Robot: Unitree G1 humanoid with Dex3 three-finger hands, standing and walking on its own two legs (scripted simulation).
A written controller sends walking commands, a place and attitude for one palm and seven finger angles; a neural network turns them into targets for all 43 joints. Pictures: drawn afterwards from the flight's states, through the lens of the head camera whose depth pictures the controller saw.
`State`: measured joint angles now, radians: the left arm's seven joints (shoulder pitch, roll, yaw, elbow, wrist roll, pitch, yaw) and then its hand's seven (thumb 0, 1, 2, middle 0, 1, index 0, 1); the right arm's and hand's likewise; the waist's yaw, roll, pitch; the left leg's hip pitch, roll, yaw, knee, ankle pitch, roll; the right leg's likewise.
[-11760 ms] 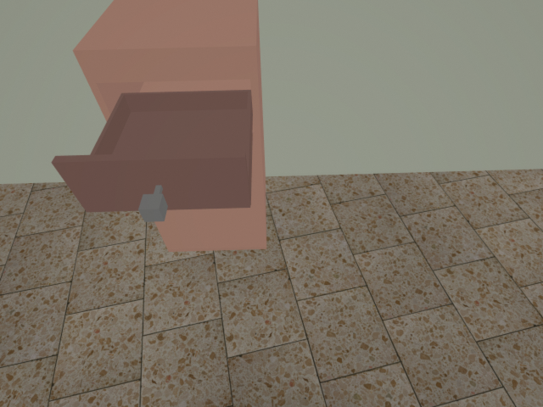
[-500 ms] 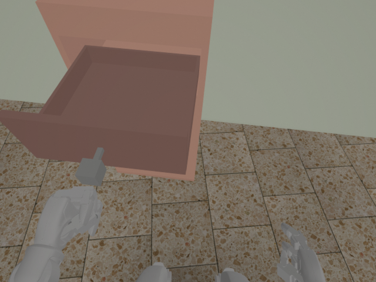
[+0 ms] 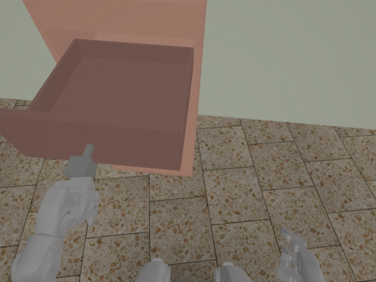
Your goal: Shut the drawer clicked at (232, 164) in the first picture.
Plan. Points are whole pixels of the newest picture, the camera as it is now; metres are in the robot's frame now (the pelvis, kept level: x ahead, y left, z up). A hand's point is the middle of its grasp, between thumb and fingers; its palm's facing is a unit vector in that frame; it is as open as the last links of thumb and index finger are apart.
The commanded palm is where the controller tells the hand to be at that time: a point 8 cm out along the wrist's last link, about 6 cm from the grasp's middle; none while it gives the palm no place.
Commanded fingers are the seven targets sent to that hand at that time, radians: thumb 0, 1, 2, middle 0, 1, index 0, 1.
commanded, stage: bring the fist close to the handle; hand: left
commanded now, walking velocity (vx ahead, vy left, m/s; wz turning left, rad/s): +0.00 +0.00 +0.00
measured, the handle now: (84, 161) +0.35 +0.23 +0.05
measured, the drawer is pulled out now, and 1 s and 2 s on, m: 0.30 0.22 0.11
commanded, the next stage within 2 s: push the drawer shut in 0.08 s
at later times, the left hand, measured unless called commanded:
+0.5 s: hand (92, 196) +0.28 +0.20 +0.04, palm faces -0.08 -0.99 -0.06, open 3.1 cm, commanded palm +0.28 +0.25 +0.05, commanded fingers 0.00 0.90 0.90 -1.40 -1.60 -1.40 -1.60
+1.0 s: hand (100, 168) +0.34 +0.20 +0.04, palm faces -0.10 -0.99 -0.04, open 3.0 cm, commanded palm +0.33 +0.25 +0.05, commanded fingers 0.00 0.90 0.90 -1.40 -1.60 -1.40 -1.60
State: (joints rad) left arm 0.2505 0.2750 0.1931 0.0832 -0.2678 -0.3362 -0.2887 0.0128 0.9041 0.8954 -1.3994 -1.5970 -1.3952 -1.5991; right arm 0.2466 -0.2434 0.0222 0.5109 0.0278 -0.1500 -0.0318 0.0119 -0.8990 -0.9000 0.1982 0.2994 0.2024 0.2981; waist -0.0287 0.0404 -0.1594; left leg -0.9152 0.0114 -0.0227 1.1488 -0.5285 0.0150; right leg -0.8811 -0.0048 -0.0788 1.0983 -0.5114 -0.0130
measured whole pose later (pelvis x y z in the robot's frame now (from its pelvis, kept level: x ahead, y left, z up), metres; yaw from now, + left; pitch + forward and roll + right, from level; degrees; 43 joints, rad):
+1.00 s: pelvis -0.01 +0.01 +0.00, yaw +0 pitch +18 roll -3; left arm -0.18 0.33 0.24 0.46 -0.25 -0.35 -0.34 -0.01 0.81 0.90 -1.40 -1.60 -1.40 -1.60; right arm 0.27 -0.26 0.03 0.58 0.03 -0.13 -0.05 0.01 -0.90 -0.90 0.20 0.30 0.20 0.30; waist -0.05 0.02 -0.13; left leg -0.96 0.01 -0.02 1.15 -0.50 0.02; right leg -0.92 0.00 -0.08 1.09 -0.48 -0.01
